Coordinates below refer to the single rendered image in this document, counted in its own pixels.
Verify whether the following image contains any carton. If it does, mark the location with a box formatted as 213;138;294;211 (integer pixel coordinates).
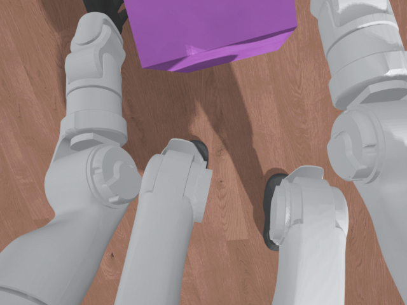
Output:
124;0;298;73

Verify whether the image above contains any left robot hand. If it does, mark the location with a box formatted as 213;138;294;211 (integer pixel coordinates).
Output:
83;0;128;34

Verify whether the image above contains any left robot foot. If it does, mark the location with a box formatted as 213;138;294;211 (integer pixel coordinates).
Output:
190;140;209;169

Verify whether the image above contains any right robot thigh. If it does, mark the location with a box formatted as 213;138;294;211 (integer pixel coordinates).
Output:
270;177;346;305

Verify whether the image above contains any robot left upper arm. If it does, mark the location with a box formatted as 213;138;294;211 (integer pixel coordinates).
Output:
0;144;142;305

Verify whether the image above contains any left robot forearm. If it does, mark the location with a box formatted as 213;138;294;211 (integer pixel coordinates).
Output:
50;12;128;166

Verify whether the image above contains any right robot forearm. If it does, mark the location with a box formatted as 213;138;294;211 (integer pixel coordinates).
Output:
310;0;407;111

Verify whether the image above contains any robot right upper arm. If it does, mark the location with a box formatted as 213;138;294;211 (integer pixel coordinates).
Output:
327;100;407;305

